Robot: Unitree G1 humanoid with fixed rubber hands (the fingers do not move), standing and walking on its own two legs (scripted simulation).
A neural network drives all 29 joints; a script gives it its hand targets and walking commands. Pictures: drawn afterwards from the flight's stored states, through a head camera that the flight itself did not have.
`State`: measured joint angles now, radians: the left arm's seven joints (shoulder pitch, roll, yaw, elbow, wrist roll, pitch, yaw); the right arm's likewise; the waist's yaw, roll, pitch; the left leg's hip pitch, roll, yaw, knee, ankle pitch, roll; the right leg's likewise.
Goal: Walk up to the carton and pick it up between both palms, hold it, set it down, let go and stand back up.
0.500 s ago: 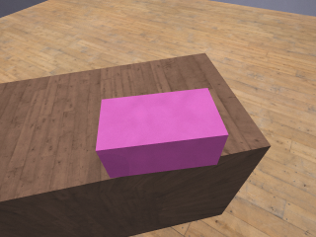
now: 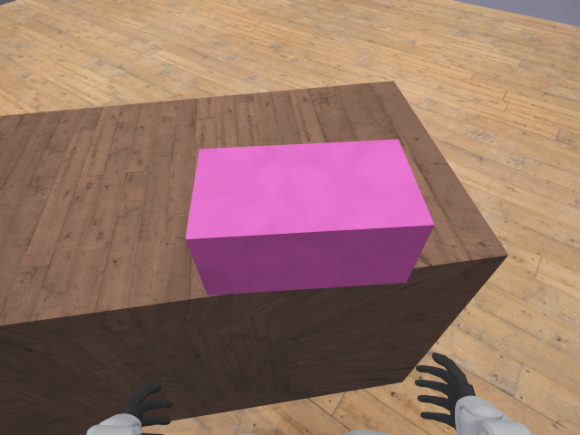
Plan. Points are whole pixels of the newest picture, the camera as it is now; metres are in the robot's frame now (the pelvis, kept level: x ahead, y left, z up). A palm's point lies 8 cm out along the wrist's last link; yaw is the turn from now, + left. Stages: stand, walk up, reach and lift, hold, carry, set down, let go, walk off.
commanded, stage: reach and lift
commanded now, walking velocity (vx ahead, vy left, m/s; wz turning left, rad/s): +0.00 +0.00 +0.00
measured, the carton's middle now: (303, 216) +0.41 +0.00 +0.06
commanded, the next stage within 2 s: none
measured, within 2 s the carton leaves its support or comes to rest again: neither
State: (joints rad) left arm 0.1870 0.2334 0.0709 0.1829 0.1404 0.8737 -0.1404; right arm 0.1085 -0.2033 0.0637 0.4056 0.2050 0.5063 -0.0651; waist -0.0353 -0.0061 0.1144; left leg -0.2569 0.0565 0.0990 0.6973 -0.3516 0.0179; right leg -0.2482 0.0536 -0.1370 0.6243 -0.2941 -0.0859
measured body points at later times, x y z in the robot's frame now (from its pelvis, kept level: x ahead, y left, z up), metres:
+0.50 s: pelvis +0.02 -0.01 +0.02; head +0.03 -0.01 +0.47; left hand +0.16 +0.25 -0.03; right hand +0.15 -0.23 -0.04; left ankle +0.02 +0.10 -0.72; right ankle +0.04 -0.06 -0.72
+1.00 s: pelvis +0.03 -0.01 +0.03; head +0.04 -0.01 +0.48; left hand +0.18 +0.25 +0.02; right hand +0.18 -0.23 +0.00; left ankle +0.02 +0.10 -0.72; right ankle +0.04 -0.06 -0.72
